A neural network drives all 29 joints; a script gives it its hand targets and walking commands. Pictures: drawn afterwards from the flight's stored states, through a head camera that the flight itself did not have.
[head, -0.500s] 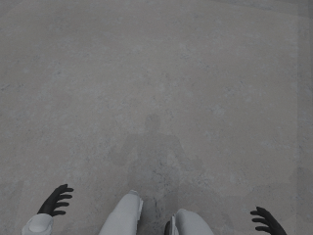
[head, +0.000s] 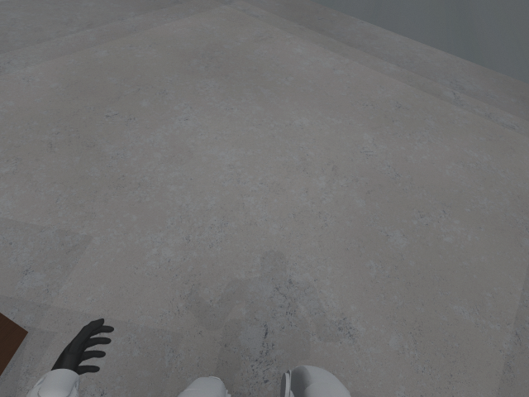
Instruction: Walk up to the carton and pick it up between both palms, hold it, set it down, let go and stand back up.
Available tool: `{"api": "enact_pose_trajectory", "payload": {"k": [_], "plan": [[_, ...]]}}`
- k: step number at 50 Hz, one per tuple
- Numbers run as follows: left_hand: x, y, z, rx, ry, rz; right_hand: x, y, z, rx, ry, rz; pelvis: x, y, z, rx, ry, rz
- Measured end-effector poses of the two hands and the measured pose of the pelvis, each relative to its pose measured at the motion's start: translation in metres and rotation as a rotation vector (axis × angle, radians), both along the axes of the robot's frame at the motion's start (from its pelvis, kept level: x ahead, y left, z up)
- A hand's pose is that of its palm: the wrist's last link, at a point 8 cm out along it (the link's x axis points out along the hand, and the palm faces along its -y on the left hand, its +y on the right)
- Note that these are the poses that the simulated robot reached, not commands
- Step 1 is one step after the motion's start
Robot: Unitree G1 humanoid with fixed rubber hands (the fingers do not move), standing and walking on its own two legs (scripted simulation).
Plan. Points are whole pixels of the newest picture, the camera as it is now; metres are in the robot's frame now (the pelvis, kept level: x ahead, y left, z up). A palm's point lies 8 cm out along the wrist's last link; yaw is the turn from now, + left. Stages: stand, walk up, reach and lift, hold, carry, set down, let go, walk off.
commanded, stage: walk up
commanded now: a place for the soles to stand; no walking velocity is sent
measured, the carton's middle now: out of the picture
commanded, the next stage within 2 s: none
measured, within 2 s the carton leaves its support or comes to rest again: neither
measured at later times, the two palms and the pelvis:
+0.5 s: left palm out of the picture -0.11 +0.41 -0.06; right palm out of the picture +0.04 -0.19 -0.08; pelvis -0.14 +0.07 +0.00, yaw +14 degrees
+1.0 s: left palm out of the picture -0.27 +0.50 -0.07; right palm out of the picture +0.03 -0.06 -0.07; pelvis -0.19 +0.17 +0.01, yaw +30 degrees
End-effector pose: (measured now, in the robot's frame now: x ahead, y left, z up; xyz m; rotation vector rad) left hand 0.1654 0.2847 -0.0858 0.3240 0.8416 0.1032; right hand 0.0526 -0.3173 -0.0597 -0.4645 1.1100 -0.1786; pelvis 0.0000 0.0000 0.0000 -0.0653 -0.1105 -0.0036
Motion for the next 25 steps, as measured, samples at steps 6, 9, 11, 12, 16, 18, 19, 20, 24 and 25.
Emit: {"api": "enact_pose_trajectory", "payload": {"k": [6, 9, 11, 12, 16, 18, 19, 20, 24, 25], "plan": [[-0.135, 0.043, -0.012, 0.141, 0.228, 0.122, 0.039, 0.018, -0.027, 0.061, -0.084, 0.164, -0.053, 0.002, -0.014, 0.03, 0.132, 0.054], [-0.189, 0.046, -0.002, 0.162, 0.281, 0.185, 0.028, 0.04, -0.04, 0.133, -0.081, 0.204, -0.079, 0.005, -0.009, -0.028, 0.113, 0.077], [-0.219, 0.052, 0.008, 0.182, 0.288, 0.218, 0.018, 0.054, -0.04, 0.173, -0.09, 0.203, -0.087, 0.006, -0.005, -0.004, 0.097, 0.098], [-0.23, 0.055, 0.012, 0.191, 0.279, 0.234, 0.014, 0.059, -0.037, 0.183, -0.095, 0.205, -0.09, 0.006, -0.002, 0.017, 0.093, 0.111], [-0.244, 0.067, 0.031, 0.201, 0.172, 0.281, 0.006, 0.066, -0.021, 0.186, -0.12, 0.264, -0.104, 0.016, 0.006, 0.079, 0.085, 0.161], [-0.249, 0.077, 0.037, 0.206, 0.121, 0.292, 0.004, 0.072, -0.017, 0.187, -0.137, 0.286, -0.113, 0.024, 0.007, 0.081, 0.079, 0.178], [-0.252, 0.082, 0.039, 0.208, 0.103, 0.296, 0.002, 0.078, -0.016, 0.188, -0.143, 0.294, -0.118, 0.029, 0.006, 0.078, 0.076, 0.184], [-0.255, 0.088, 0.039, 0.207, 0.088, 0.3, -0.001, 0.084, -0.016, 0.189, -0.147, 0.302, -0.122, 0.034, 0.006, 0.073, 0.072, 0.191], [-0.274, 0.118, 0.032, 0.185, 0.047, 0.328, -0.014, 0.116, -0.017, 0.175, -0.135, 0.339, -0.141, 0.061, 0.0, 0.031, 0.063, 0.23], [-0.28, 0.126, 0.027, 0.173, 0.041, 0.336, -0.017, 0.125, -0.017, 0.165, -0.128, 0.349, -0.145, 0.069, -0.002, 0.018, 0.062, 0.242]]}}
